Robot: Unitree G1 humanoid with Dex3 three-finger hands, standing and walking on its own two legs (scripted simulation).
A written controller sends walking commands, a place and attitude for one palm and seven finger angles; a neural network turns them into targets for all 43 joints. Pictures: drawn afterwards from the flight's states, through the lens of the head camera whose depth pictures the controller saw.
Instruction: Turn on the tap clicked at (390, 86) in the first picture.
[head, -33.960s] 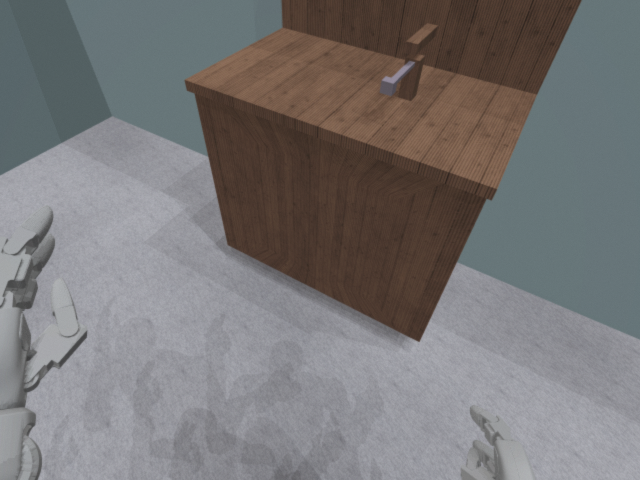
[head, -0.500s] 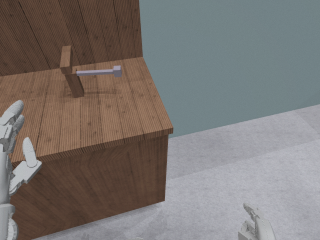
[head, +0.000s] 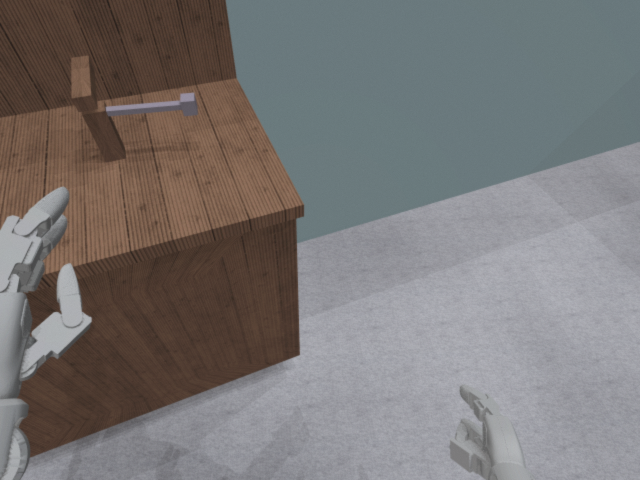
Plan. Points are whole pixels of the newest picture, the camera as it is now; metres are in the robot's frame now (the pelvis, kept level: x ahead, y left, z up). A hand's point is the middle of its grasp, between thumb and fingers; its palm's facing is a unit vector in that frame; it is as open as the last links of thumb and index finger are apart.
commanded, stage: stop stepping back and stand still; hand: left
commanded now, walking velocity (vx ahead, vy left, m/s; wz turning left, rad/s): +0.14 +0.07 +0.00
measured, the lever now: (189, 104) +0.68 +0.30 +0.09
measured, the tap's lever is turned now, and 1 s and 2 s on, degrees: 80 80 80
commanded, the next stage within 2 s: stand and check the lever's angle in 0.84 s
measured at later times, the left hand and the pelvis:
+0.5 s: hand out of the picture +0.11 +0.27 +0.15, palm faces +0.48 -0.82 -0.30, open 7.4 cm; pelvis -0.10 +0.01 +0.00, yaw +2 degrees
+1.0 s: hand out of the picture +0.10 +0.28 +0.15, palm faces +0.48 -0.81 -0.33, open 7.4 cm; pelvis -0.11 +0.02 +0.00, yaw +3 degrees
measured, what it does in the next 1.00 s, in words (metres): walks backwards: left foot, then left foot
